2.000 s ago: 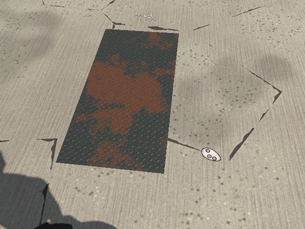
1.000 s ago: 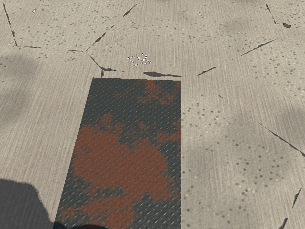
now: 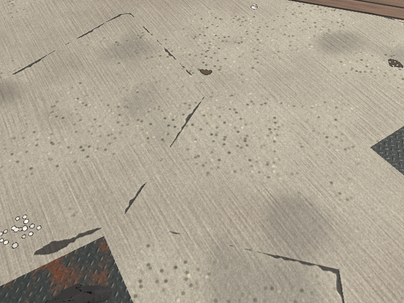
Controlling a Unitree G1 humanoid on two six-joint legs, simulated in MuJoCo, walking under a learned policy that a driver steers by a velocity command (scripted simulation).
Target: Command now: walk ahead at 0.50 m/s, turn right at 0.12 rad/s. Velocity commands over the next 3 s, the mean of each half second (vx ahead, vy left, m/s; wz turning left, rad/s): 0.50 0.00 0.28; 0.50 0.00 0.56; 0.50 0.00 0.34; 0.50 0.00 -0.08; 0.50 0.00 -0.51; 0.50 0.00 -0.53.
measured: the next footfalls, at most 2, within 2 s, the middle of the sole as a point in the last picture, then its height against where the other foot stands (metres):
left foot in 0.52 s outside the picture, level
right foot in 1.04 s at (180, 218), level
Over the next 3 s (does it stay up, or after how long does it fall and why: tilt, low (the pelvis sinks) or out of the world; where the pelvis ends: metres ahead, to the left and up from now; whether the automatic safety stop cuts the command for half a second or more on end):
stays up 1.42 0.61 0.02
